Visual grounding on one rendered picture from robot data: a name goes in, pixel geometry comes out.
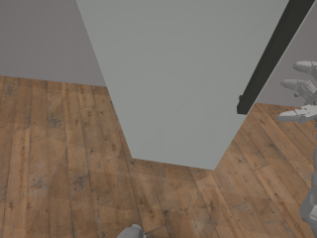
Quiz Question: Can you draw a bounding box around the right robot hand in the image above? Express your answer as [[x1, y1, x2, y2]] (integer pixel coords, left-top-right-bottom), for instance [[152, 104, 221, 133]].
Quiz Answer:
[[276, 60, 317, 124]]

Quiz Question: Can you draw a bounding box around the right robot upper arm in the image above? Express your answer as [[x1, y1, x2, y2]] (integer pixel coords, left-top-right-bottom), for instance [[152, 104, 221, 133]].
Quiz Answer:
[[299, 184, 317, 238]]

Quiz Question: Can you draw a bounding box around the fridge door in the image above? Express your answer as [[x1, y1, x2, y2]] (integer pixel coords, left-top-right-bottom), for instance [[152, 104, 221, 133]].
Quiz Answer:
[[75, 0, 317, 171]]

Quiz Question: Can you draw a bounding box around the robot left thigh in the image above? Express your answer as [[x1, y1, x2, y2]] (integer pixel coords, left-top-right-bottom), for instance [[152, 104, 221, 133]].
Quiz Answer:
[[117, 227, 148, 238]]

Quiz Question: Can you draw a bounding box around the left robot shin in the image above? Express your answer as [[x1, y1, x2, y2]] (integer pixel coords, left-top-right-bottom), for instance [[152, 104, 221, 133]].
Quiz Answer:
[[132, 224, 143, 231]]

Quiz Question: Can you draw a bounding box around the handle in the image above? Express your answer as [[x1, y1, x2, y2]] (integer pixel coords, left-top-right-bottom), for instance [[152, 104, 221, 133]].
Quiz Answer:
[[237, 0, 315, 115]]

